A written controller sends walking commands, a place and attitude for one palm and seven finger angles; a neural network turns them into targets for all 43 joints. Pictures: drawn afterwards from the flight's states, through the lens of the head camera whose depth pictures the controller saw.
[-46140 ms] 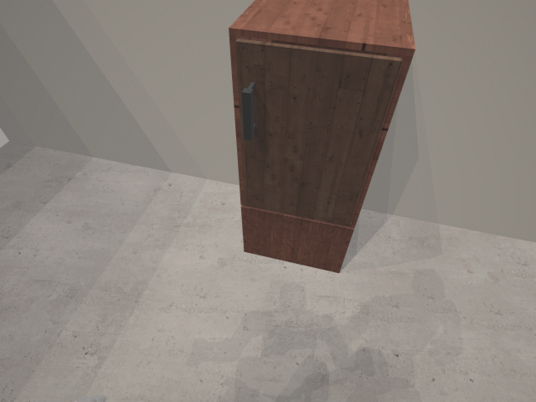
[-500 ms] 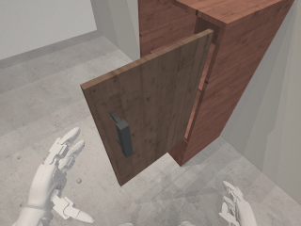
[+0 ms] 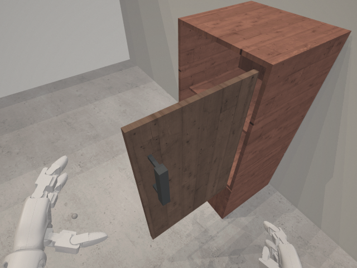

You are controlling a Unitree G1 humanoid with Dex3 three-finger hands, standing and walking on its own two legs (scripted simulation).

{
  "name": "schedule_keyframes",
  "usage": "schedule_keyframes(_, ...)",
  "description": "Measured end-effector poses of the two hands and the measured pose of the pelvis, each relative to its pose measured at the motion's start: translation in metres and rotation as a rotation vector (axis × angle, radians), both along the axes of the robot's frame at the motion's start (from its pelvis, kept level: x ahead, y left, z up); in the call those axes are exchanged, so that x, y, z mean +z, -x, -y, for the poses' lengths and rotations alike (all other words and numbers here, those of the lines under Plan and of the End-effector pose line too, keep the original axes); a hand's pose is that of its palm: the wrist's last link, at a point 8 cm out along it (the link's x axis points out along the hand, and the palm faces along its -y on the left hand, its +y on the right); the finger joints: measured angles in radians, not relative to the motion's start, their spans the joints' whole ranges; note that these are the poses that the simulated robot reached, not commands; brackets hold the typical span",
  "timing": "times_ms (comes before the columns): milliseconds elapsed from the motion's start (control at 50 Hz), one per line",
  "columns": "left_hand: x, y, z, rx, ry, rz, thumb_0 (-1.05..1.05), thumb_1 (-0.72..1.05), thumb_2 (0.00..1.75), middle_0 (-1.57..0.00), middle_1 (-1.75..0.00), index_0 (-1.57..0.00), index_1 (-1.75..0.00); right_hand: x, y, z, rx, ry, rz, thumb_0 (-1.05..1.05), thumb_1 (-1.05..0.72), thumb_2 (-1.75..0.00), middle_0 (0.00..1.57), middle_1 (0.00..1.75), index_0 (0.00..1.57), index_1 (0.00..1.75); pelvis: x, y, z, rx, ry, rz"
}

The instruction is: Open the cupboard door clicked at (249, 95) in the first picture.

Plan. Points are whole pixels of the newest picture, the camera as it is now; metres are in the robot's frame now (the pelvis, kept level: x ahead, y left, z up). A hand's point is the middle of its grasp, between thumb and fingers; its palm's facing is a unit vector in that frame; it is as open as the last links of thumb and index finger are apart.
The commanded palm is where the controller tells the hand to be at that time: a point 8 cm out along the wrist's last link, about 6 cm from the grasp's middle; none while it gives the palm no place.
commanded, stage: draw the hand back to the body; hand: left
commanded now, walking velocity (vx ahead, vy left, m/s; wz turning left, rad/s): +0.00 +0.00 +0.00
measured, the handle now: (158, 180) +0.32 +0.09 +0.01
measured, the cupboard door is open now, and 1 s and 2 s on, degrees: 91 91 91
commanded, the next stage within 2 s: step back with the hand held close in 0.86 s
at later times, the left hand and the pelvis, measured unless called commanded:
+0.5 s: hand (38, 184) +0.20 +0.25 +0.18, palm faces +0.45 -0.79 -0.41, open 8.9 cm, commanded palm +0.15 +0.29 +0.19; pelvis +0.01 -0.01 +0.02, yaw -1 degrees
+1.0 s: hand (43, 194) +0.18 +0.23 +0.18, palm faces +0.45 -0.80 -0.40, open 7.4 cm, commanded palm +0.14 +0.27 +0.19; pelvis -0.01 -0.03 +0.02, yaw -1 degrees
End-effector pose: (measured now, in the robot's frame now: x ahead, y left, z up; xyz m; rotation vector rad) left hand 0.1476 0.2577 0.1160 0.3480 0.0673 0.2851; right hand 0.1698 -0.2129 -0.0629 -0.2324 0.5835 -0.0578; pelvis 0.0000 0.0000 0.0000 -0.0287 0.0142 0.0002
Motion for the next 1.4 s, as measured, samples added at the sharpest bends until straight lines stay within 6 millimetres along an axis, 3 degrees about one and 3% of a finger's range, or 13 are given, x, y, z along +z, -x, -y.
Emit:
schedule_keyframes(220,0.035,-0.006,-0.017,0.077,-0.082,0.075,-0.01,0.15,0.58,-0.18,-0.30,-0.18,-0.30,0.006,-0.010,-0.004,0.034,-0.004,-0.037,0.01,-0.90,-0.90,0.20,0.30,0.20,0.30,0.015,-0.008,0.000,-0.003,-0.010,0.065)
schedule_keyframes(500,0.078,-0.004,-0.029,0.128,-0.167,0.211,0.00,0.63,0.78,-0.20,-0.30,-0.20,-0.30,0.011,-0.016,0.012,0.021,0.001,-0.047,0.01,-0.90,-0.90,0.20,0.30,0.20,0.30,0.020,-0.009,0.010,-0.011,-0.013,0.100)
schedule_keyframes(640,0.078,-0.001,-0.025,0.139,-0.152,0.224,0.01,0.81,0.86,-0.21,-0.30,-0.20,-0.30,0.010,-0.009,0.021,0.005,-0.003,-0.059,0.01,-0.90,-0.90,0.20,0.30,0.20,0.30,0.021,-0.003,0.015,-0.015,-0.015,0.110)
schedule_keyframes(800,0.074,0.005,-0.015,0.117,-0.148,0.210,0.01,0.87,0.89,-0.21,-0.30,-0.21,-0.30,0.007,0.004,0.028,-0.013,-0.005,-0.067,0.01,-0.90,-0.90,0.20,0.30,0.20,0.30,0.021,0.002,0.021,-0.018,-0.017,0.120)
schedule_keyframes(1080,0.085,0.009,-0.016,0.107,-0.201,0.258,0.01,0.89,0.90,-0.21,-0.30,-0.21,-0.30,0.006,0.016,0.034,-0.028,-0.005,-0.077,0.01,-0.90,-0.90,0.20,0.30,0.20,0.30,0.021,0.015,0.026,-0.010,-0.010,0.088)
schedule_keyframes(1240,0.081,0.011,-0.016,0.027,-0.250,0.200,0.01,0.89,0.90,-0.21,-0.30,-0.21,-0.30,0.004,0.036,0.044,-0.102,0.031,-0.117,0.01,-0.90,-0.90,0.20,0.30,0.20,0.30,0.019,0.027,0.014,-0.021,-0.021,0.031)
schedule_keyframes(1400,0.082,0.029,-0.027,0.018,-0.291,0.212,0.01,0.89,0.90,-0.21,-0.30,-0.21,-0.30,0.001,0.058,0.039,-0.131,0.044,-0.138,0.01,-0.90,-0.90,0.20,0.30,0.20,0.30,0.013,0.047,0.006,-0.026,-0.031,0.022)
